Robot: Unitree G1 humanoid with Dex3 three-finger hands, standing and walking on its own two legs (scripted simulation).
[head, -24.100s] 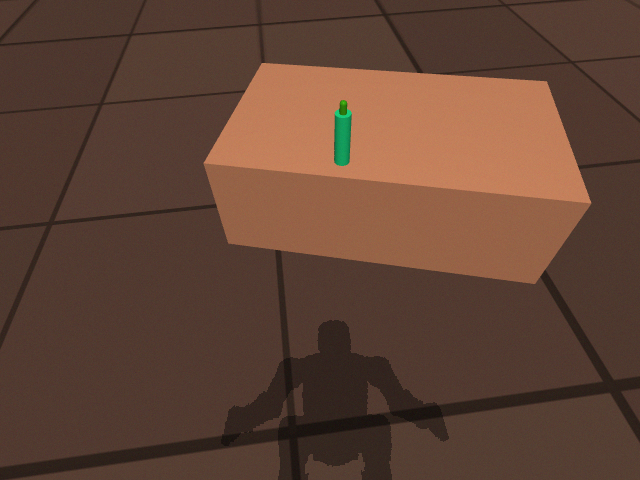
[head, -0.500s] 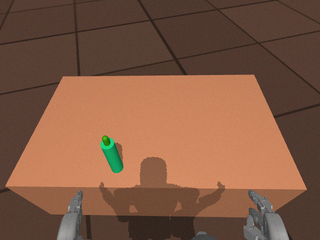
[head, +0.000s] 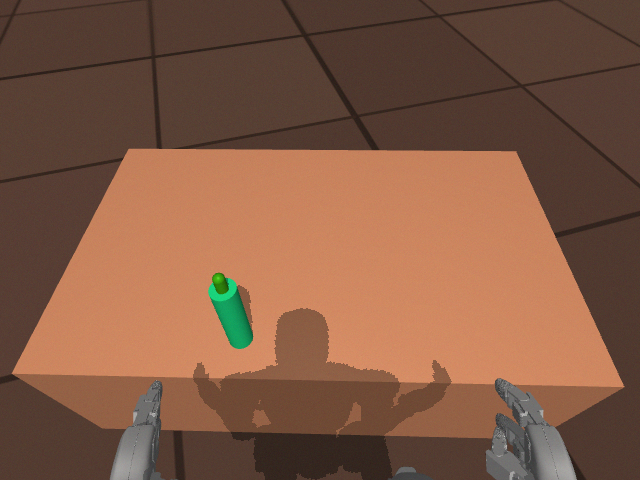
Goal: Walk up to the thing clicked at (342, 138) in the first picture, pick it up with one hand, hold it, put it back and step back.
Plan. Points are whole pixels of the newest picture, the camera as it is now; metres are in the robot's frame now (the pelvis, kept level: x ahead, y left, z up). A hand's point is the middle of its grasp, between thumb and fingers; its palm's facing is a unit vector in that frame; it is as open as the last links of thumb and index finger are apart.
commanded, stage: home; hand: left
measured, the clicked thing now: (230, 310) +0.45 +0.19 -0.20
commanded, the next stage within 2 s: stand in 1.12 s
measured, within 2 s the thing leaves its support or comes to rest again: neither
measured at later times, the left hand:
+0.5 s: hand (192, 453) +0.18 +0.18 -0.06, palm faces +0.10 -0.97 -0.22, open 17.3 cm
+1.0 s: hand (195, 472) +0.16 +0.17 -0.06, palm faces +0.13 -0.95 -0.29, open 17.6 cm
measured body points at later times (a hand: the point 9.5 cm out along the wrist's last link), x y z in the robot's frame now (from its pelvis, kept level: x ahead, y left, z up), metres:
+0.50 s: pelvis +0.01 +0.00 +0.00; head +0.04 +0.00 +0.45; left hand +0.17 +0.23 -0.04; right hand +0.17 -0.23 -0.04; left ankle -0.04 +0.11 -0.69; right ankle +0.06 -0.15 -0.69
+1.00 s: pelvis -0.01 -0.01 +0.00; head +0.02 -0.01 +0.45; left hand +0.15 +0.22 -0.04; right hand +0.16 -0.25 -0.08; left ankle -0.04 +0.11 -0.69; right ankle +0.06 -0.15 -0.69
